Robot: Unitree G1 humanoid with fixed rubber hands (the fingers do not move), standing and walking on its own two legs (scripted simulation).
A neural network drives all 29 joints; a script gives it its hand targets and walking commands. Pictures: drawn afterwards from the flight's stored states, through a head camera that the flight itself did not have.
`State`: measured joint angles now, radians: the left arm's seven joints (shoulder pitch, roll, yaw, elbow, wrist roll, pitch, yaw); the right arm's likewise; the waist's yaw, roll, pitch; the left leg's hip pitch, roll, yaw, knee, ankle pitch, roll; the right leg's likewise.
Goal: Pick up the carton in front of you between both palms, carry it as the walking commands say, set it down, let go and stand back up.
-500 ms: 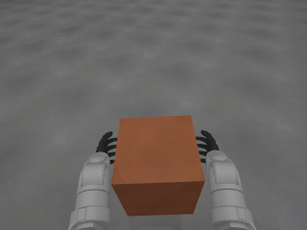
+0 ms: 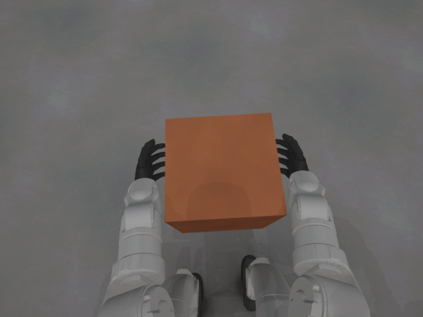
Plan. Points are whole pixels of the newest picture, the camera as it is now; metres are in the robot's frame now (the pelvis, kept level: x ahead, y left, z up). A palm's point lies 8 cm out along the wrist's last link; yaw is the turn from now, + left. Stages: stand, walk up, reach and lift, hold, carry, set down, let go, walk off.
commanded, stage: set down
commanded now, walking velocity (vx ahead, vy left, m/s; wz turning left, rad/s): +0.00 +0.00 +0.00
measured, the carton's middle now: (220, 181) +0.37 -0.01 -0.13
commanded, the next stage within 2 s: none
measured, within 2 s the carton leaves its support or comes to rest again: rests again in 1.78 s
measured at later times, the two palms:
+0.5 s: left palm (161, 184) +0.39 +0.15 -0.20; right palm (273, 170) +0.42 -0.15 -0.21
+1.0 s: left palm (171, 187) +0.42 +0.16 -0.37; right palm (261, 176) +0.46 -0.14 -0.38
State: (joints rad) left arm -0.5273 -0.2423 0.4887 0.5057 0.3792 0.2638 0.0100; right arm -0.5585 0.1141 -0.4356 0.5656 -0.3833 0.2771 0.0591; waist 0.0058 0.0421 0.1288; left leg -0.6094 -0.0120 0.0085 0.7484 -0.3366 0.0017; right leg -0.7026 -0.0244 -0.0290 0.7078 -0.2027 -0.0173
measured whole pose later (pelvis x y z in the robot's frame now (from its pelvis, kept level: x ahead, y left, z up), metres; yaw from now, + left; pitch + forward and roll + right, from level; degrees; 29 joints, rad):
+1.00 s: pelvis -0.05 -0.02 -0.26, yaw +5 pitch +48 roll +4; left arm -1.03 -0.05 0.52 0.61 0.16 0.27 0.08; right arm -1.11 -0.07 -0.37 0.73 -0.22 0.30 -0.04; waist 0.01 0.03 -0.10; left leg -2.07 -0.05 -0.01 1.81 -0.59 -0.05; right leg -2.17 0.00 0.03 1.75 -0.42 -0.01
